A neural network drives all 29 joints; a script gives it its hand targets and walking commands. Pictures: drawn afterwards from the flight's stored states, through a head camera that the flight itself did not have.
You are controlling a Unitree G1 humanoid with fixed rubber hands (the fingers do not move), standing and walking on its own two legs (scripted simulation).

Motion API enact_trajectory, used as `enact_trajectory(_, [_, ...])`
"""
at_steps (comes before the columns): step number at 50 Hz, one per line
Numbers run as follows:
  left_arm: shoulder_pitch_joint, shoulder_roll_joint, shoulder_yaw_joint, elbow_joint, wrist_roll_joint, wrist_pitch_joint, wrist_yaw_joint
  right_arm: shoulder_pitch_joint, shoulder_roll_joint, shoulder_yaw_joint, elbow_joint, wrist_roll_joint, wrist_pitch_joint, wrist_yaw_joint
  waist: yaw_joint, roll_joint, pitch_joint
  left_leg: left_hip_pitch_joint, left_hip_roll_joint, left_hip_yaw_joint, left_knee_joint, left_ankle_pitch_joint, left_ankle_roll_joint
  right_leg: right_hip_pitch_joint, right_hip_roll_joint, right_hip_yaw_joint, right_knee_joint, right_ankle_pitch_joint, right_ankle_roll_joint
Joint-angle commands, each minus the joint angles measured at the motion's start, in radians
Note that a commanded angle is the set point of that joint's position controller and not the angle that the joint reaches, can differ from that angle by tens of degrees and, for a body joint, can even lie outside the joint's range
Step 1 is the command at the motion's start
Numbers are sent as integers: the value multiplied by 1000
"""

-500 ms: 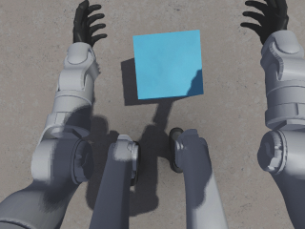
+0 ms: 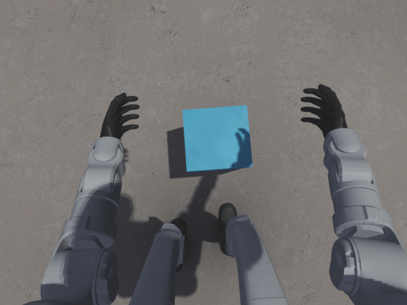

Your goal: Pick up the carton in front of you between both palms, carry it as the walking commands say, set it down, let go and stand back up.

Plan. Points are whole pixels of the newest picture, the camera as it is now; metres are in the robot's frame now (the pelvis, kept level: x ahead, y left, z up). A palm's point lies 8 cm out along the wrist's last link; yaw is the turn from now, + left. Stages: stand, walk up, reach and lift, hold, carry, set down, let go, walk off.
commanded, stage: let go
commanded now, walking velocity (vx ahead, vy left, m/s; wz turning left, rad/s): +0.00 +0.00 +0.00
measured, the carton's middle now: (215, 143) +0.44 -0.04 -0.56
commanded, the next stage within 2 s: stand in 1.02 s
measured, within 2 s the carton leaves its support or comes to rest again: neither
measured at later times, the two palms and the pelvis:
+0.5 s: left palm (27, 233) +0.25 +0.25 +0.00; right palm (365, 229) +0.24 -0.22 +0.01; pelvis +0.06 +0.02 +0.08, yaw -2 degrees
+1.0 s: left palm (14, 255) +0.23 +0.25 +0.02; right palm (374, 255) +0.22 -0.21 +0.03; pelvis +0.06 +0.03 +0.09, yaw -2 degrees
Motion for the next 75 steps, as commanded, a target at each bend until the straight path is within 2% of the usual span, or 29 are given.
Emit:
enact_trajectory(1, [23, 95, -17, -124, -11, -35, -11, -3, -86, 43, -178, 17, -39, 5, 13, -110, -784, 187, -20, 52, -144, 256, -12, 953, -16, 37, -73, 460, 44])
enact_trajectory(2, [36, 123, 10, -142, 10, -42, -13, -1, -133, -8, -176, 24, -41, 6, 33, -14, -782, 213, -16, 48, -173, 257, -21, 965, -31, 61, -80, 468, 27])
enact_trajectory(3, [57, 80, -44, -159, -26, -53, -19, 68, -68, 38, -183, 52, -53, 5, -4, -44, -709, 226, -17, 38, -176, 265, -15, 988, -33, 65, -104, 538, 29])
enact_trajectory(7, [292, 79, -82, -149, -44, -90, -34, 277, -70, 43, -239, 53, -89, 4, 15, -46, -721, 310, 5, 21, -235, 378, -17, 1121, -24, 62, -101, 675, 34])
enact_trajectory(8, [299, 113, -32, -141, -29, -98, -37, 326, -89, 12, -151, 20, -87, 1, 18, -39, -673, 341, 1, 34, -259, 347, -20, 1101, -34, 85, -144, 641, 34])
enact_trajectory(9, [323, 82, -74, -184, -38, -108, -43, 315, -37, 81, -242, 69, -99, 5, 45, -14, -627, 388, -1, 26, -280, 361, -15, 1104, -28, 70, -165, 613, 31])
enact_trajectory(11, [396, 63, -99, -152, -48, -115, -54, 443, -48, 65, -195, 53, -109, -4, -17, -41, -577, 429, 15, 16, -298, 349, -13, 1126, -30, 77, -202, 598, 32])
enact_trajectory(12, [442, 89, -81, -140, -55, -121, -53, 454, -48, 78, -239, 59, -120, -3, 36, -43, -571, 463, 13, 18, -312, 388, -8, 1129, -23, 65, -211, 599, 38])
enact_trajectory(14, [519, 108, -90, -178, -50, -136, -48, 557, -41, 91, -237, 59, -127, -5, 24, -24, -527, 559, 22, 2, -351, 391, -5, 1133, -18, 59, -246, 534, 37])
enact_trajectory(15, [575, 138, -62, -194, -30, -143, -46, 567, -49, 90, -286, 64, -132, -4, 67, 12, -513, 624, 25, 1, -373, 407, -5, 1157, -14, 52, -269, 485, 33])
enact_trajectory(16, [577, 88, -122, -199, -66, -149, -53, 622, -60, 110, -267, 61, -134, -11, -1, -49, -483, 600, 28, 5, -386, 392, -7, 1212, -22, 63, -287, 572, 31])
enact_trajectory(18, [648, 133, -102, -216, -46, -150, -58, 703, -53, 100, -278, 72, -148, -13, 32, 29, -433, 725, 33, 1, -418, 428, -7, 1180, -14, 54, -340, 467, 35])
enact_trajectory(27, [856, 147, -146, -280, -87, -133, -80, 918, -65, 150, -369, 77, -115, -26, 12, 19, -114, 973, 59, -18, -607, 373, -8, 1377, 6, 9, -501, 339, 32])
enact_trajectory(28, [832, 174, -126, -280, -74, -126, -81, 908, -56, 188, -365, 100, -107, -9, 42, 64, -65, 955, 51, 0, -619, 330, -11, 1366, 4, 7, -517, 274, 39])
enact_trajectory(29, [851, 169, -144, -299, -79, -112, -85, 898, -29, 183, -396, 85, -96, -9, 32, -4, -16, 945, 54, -11, -646, 281, -1, 1386, 4, 0, -525, 262, 44])
enact_trajectory(37, [849, 161, -160, -290, -73, -37, -96, 892, -79, 186, -397, 72, -12, -4, 30, 72, 157, 938, 75, -2, -706, 186, 6, 1463, 17, -28, -534, 191, 47])
enact_trajectory(39, [841, 176, -143, -285, -67, -17, -94, 916, -83, 167, -393, 69, -2, -9, 8, 26, 162, 941, 77, -1, -685, 193, 4, 1485, 15, -15, -535, 214, 38])
enact_trajectory(40, [843, 140, -164, -294, -76, -10, -99, 888, -82, 183, -399, 71, 12, -4, 38, 9, 128, 942, 83, -11, -713, 162, 17, 1523, 27, -29, -522, 198, 41])
enact_trajectory(46, [808, 151, -166, -322, -74, -6, -102, 897, -28, 184, -430, 68, 14, -5, 13, 36, 91, 1050, 53, 1, -642, 289, 9, 1476, -2, 0, -530, 280, 35])
enact_trajectory(47, [830, 184, -147, -296, -77, -2, -100, 895, -56, 189, -450, 66, 13, -5, 24, -32, 109, 1056, 57, 7, -633, 299, 10, 1454, 10, -11, -526, 268, 49])
enact_trajectory(48, [819, 193, -137, -313, -66, -11, -96, 901, -82, 169, -438, 60, 16, -9, 39, 30, 106, 1014, 53, 12, -643, 300, 3, 1508, 11, -2, -515, 305, 49])
enact_trajectory(50, [830, 166, -155, -303, -73, -3, -94, 916, -16, 183, -405, 71, 13, -14, 41, 12, 101, 1058, 40, 11, -627, 342, 4, 1450, -2, 6, -533, 324, 46])
enact_trajectory(52, [850, 310, -122, -118, -36, -61, -22, 915, -144, 160, -271, 40, -47, -84, 26, 19, 13, 1076, 77, -9, -550, 311, -18, 1305, -91, 52, -503, 283, 42])
enact_trajectory(57, [763, 286, -136, -47, -33, -101, -32, 880, -138, 166, -207, 31, -94, -92, 15, 7, 29, 1088, 108, -81, -557, 241, 5, 1198, -81, 55, -525, 125, 34])
enact_trajectory(62, [771, 311, -136, 27, -38, -121, -21, 884, -194, 169, -143, 31, -105, -97, 30, -20, -22, 1099, 112, -103, -558, 417, 1, 1264, -91, 47, -483, 278, 26])
enact_trajectory(68, [787, 346, -135, 92, -44, -137, -13, 902, -210, 181, -77, 29, -106, -104, 38, -7, 21, 1084, 116, -108, -574, 404, 20, 1270, -105, 69, -509, 265, 22])
enact_trajectory(69, [784, 343, -143, 114, -47, -134, -15, 895, -231, 176, -70, 29, -108, -103, 30, 40, 19, 1107, 122, -100, -571, 428, 21, 1269, -109, 64, -506, 298, 21])
enact_trajectory(72, [782, 350, -143, 129, -41, -139, -13, 901, -218, 183, -57, 32, -119, -105, 33, -54, 19, 1116, 124, -111, -577, 447, 22, 1284, -122, 70, -512, 296, 14])
enact_trajectory(75, [764, 370, -146, 147, -49, -140, -13, 913, -221, 185, -36, 40, -121, -100, 26, 43, 6, 1132, 123, -105, -582, 464, 16, 1300, -116, 70, -517, 327, 12])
